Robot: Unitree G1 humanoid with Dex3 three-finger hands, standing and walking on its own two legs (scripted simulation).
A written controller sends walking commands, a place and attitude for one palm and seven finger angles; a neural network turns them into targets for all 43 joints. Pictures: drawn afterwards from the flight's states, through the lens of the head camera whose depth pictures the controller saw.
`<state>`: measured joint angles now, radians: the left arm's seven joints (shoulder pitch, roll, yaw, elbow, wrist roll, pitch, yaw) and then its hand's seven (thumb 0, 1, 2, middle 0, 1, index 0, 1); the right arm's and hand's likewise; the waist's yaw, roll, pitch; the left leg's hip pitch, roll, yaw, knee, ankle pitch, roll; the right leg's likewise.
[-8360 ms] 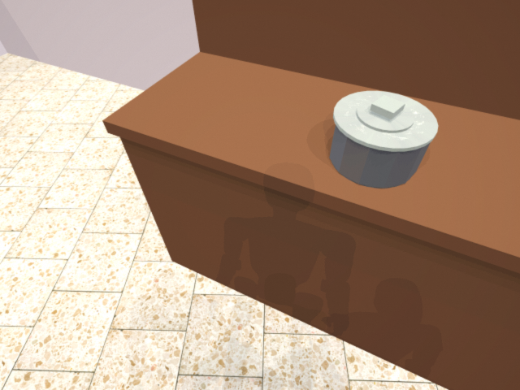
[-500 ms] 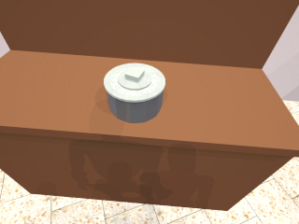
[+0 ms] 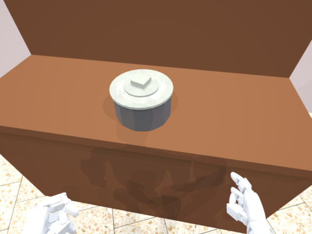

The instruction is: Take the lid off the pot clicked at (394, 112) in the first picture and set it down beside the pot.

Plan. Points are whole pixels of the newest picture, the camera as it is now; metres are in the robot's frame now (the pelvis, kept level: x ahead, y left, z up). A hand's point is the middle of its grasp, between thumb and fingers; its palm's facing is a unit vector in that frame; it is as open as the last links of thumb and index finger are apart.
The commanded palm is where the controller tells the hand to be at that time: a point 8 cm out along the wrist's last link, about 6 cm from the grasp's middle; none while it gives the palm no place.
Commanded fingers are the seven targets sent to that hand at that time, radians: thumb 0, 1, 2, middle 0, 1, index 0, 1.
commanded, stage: lift the closed hand beside the body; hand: left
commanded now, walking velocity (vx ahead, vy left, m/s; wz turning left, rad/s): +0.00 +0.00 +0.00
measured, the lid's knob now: (141, 80) +0.52 +0.12 +0.13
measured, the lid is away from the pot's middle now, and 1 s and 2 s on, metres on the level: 0.00 0.00 0.00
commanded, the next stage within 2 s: raise the hand higher, near the body in 0.02 s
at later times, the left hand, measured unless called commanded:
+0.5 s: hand (64, 198) +0.16 +0.22 +0.08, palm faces +0.27 -0.84 -0.47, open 3.1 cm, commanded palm +0.11 +0.26 +0.11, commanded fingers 0.00 0.90 0.90 -1.30 -1.50 -1.30 -1.50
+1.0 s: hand (49, 176) +0.18 +0.24 +0.14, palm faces +0.33 -0.85 -0.41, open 3.1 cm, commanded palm +0.13 +0.27 +0.17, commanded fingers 0.00 0.87 0.92 -1.29 -1.46 -1.29 -1.46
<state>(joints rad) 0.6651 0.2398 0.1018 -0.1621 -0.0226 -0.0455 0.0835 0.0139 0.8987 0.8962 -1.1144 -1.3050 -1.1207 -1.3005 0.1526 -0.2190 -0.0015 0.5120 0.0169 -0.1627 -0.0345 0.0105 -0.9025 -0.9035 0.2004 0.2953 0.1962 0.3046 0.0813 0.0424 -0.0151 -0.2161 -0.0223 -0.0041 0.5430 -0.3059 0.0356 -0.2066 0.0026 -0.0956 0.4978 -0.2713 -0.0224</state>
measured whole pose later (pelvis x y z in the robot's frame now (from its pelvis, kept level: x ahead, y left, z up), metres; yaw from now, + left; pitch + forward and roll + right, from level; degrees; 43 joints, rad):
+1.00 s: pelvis +0.00 +0.01 +0.01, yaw -1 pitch -5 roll -1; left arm 0.57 0.32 0.25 -0.44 -0.03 -0.13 0.09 0.01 0.89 0.90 -1.30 -1.50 -1.31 -1.50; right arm 0.20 -0.19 0.02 0.62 0.02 -0.16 -0.04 0.01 -0.90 -0.90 0.20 0.30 0.20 0.30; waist 0.07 0.06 0.03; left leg -0.10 -0.02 0.02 0.46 -0.27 0.04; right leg -0.11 0.00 -0.07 0.42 -0.24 -0.01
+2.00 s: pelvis -0.04 +0.01 +0.00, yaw -1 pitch -2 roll +0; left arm -0.11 0.71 0.06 -0.18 0.72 0.09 -0.37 0.00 -0.33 1.56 -0.87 -0.14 -0.88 -0.14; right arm 0.15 -0.30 0.02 0.55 0.07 0.04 0.01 0.01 -0.90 -0.90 0.20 0.30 0.20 0.30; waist 0.06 0.15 0.02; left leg -0.21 -0.05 0.02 0.45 -0.19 0.05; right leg -0.23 -0.02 -0.07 0.46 -0.19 -0.02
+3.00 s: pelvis -0.01 +0.01 +0.00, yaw -1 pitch +0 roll +1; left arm -0.60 0.58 -0.22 0.11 0.81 0.24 -0.46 0.00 -0.37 1.57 -0.85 -0.08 -0.86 -0.08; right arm 0.13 -0.30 0.03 0.56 0.09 0.12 0.04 0.01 -0.90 -0.90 0.20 0.30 0.19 0.30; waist 0.01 0.12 0.01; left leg -0.23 -0.07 0.02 0.46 -0.24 0.06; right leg -0.27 -0.04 -0.06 0.50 -0.24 0.00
